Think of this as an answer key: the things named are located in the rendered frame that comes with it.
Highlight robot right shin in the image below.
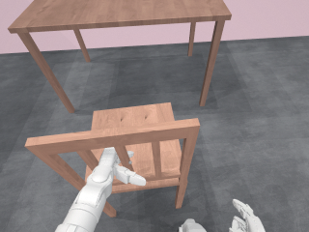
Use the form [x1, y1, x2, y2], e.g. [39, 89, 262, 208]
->
[184, 218, 195, 223]

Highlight right robot thigh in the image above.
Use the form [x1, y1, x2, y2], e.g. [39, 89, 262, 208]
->
[179, 222, 207, 232]

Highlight chair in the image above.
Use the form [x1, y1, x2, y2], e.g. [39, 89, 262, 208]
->
[24, 102, 200, 218]

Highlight right robot hand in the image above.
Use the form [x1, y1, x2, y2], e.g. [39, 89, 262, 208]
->
[229, 199, 266, 232]

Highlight table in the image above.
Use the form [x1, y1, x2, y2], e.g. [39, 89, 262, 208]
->
[8, 0, 232, 113]

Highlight left robot hand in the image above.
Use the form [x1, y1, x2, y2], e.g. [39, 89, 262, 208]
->
[98, 147, 147, 186]

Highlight left robot forearm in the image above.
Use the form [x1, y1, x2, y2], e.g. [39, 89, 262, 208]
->
[55, 164, 114, 232]

